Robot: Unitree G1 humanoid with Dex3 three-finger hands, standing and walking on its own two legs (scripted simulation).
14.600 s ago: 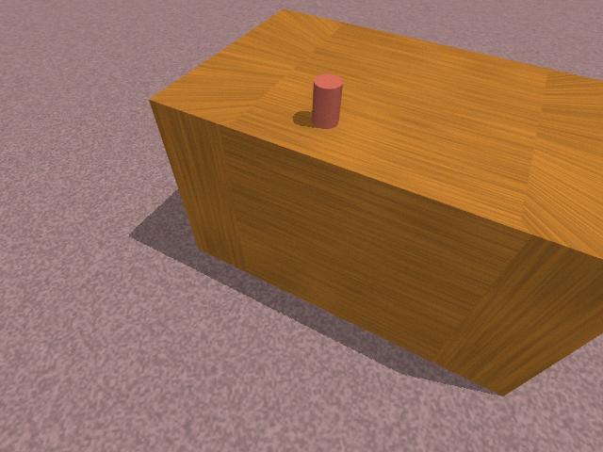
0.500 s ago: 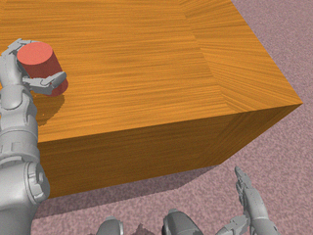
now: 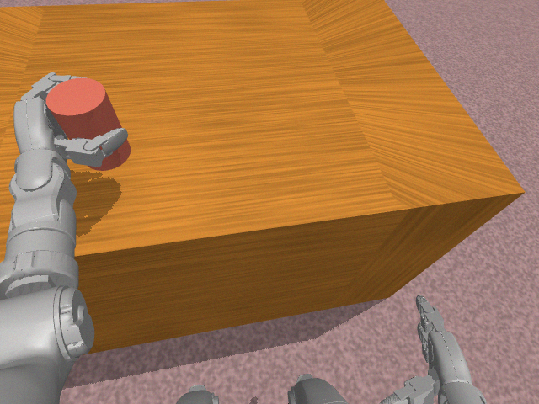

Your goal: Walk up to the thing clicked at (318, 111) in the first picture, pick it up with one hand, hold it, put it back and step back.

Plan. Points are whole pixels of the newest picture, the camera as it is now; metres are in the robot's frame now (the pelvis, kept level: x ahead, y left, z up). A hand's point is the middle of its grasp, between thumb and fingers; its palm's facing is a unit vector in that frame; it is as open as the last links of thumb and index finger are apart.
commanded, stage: lift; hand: left
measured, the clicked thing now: (93, 127) +0.49 +0.20 +0.12
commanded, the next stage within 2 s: hold in 1.22 s
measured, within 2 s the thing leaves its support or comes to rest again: neither
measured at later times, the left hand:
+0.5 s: hand (66, 121) +0.41 +0.19 +0.20, palm faces +0.22 -0.98 -0.02, open 10.1 cm
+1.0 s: hand (46, 134) +0.35 +0.18 +0.24, palm faces +0.20 -0.98 -0.01, open 10.1 cm
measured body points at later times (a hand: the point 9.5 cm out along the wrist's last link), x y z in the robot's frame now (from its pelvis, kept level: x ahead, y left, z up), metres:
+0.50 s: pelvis +0.00 +0.00 +0.02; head +0.01 -0.02 +0.47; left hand +0.40 +0.24 +0.20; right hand +0.16 -0.26 -0.04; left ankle +0.00 +0.12 -0.69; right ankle +0.00 -0.15 -0.69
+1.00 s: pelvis -0.01 -0.01 +0.03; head -0.03 -0.04 +0.48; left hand +0.33 +0.23 +0.24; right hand +0.16 -0.27 -0.04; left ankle +0.00 +0.12 -0.69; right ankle +0.00 -0.15 -0.69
